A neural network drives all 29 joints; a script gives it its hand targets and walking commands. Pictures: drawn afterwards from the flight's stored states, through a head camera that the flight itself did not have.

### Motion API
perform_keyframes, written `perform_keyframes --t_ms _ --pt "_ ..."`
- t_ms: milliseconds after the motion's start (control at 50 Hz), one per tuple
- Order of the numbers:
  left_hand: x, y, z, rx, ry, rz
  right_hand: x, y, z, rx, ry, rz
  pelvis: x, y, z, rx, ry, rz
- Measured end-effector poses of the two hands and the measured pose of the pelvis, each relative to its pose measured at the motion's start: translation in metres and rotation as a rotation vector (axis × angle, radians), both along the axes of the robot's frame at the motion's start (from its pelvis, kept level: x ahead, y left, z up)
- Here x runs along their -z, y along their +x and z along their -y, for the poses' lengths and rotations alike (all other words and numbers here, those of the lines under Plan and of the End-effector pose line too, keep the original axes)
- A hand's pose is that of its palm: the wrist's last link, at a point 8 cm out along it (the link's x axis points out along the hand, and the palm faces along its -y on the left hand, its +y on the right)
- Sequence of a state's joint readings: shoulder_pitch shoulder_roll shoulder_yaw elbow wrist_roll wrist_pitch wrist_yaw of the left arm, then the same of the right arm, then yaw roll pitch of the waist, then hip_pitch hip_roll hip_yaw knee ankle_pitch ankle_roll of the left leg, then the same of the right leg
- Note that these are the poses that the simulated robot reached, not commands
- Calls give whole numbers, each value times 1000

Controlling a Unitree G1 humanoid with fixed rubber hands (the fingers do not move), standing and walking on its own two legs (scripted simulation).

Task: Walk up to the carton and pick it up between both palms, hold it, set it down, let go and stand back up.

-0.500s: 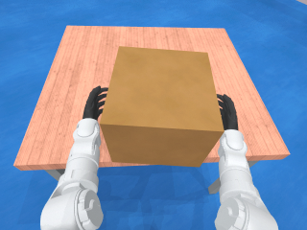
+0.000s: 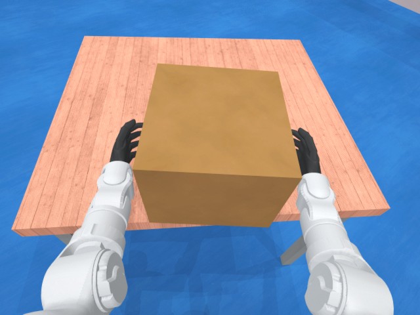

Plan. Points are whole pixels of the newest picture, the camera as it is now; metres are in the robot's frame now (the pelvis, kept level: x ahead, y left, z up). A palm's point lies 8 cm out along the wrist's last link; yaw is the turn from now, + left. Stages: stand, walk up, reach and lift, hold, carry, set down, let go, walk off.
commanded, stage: set down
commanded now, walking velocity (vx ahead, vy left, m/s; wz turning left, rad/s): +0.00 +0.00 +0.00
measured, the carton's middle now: (214, 146) +0.49 +0.02 +0.01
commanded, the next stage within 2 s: none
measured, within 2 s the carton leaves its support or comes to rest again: neither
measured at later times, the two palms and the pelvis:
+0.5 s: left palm (107, 157) +0.42 +0.24 +0.02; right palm (320, 162) +0.45 -0.20 +0.03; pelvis -0.01 +0.00 -0.03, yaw -1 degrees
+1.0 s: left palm (98, 130) +0.42 +0.24 +0.10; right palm (343, 137) +0.45 -0.21 +0.12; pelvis -0.05 -0.01 -0.03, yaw +0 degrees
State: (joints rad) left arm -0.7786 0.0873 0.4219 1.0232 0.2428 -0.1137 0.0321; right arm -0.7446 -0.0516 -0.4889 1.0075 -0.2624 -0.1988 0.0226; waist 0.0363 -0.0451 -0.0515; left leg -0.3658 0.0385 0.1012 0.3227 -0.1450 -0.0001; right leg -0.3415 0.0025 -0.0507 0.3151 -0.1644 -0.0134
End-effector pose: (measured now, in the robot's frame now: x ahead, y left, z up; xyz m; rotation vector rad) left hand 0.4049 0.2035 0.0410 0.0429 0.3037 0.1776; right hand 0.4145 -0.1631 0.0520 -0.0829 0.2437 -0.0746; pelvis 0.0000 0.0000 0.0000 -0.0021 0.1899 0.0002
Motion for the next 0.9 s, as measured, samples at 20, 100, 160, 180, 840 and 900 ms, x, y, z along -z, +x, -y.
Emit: perform_keyframes --t_ms 20,100,160,180,840,900 --pt "3 1 0 0 1 -11 2 2 0 -4 2 -15 1 0 0 2 -1 -15" --pt "13 8 -1 -11 -9 -44 10 10 0 -15 10 -75 5 -2 0 8 -7 -88" --pt "20 14 -2 -12 -10 -59 16 17 1 -17 13 -106 10 -2 0 9 -14 -140" --pt "21 15 -2 -12 -9 -61 18 19 1 -17 13 -111 11 -1 0 9 -17 -155" --pt "-41 17 -22 1 -16 46 -44 25 58 -9 38 -11 31 -44 11 12 -12 -232" --pt "-49 17 -25 -12 -16 42 -54 27 53 -15 39 -13 31 -46 13 9 -11 -224"
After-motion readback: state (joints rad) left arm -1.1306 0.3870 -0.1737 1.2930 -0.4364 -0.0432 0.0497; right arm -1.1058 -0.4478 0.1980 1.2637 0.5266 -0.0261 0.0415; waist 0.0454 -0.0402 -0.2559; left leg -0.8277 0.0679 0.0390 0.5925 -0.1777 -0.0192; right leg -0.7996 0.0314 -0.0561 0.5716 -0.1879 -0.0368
